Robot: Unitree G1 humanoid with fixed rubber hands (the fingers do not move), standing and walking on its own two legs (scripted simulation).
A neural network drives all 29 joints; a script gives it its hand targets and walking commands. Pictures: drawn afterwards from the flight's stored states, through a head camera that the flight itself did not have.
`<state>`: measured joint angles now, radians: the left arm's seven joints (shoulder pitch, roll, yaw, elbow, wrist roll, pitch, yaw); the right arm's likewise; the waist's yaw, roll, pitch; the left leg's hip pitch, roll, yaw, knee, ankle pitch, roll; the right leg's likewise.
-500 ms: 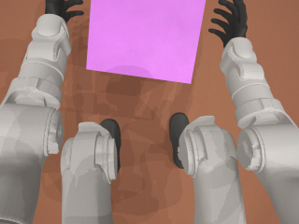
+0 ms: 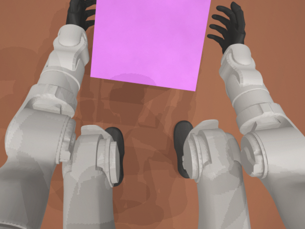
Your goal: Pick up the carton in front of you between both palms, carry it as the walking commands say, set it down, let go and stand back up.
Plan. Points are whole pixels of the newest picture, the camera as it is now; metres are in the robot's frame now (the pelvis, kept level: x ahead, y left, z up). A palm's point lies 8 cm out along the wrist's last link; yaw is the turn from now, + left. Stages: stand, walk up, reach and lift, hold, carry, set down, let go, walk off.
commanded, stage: reach and lift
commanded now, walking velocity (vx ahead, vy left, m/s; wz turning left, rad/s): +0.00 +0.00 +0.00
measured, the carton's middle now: (147, 44) +0.50 +0.01 -0.25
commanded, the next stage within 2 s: none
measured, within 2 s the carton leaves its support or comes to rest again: leaves its support in 0.36 s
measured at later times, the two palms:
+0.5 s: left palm (76, 21) +0.52 +0.15 -0.14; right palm (229, 36) +0.49 -0.15 -0.13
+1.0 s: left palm out of the picture +0.48 +0.16 +0.05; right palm out of the picture +0.47 -0.14 +0.06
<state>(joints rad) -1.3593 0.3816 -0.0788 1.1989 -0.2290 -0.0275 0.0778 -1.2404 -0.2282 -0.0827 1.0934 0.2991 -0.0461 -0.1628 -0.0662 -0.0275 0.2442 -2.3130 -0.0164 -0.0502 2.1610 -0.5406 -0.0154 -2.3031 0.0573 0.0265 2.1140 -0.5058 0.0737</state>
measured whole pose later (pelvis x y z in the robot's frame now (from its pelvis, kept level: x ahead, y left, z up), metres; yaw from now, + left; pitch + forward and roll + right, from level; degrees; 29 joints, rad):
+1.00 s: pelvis +0.01 +0.00 +0.12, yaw +3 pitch +41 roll -1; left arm -0.96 0.06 0.31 0.81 0.14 0.27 0.07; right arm -0.85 0.06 -0.47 0.63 -0.13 0.28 -0.09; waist -0.04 0.00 -0.19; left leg -1.97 -0.12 -0.09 1.76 -0.51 -0.05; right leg -1.95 0.12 0.10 1.75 -0.51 0.09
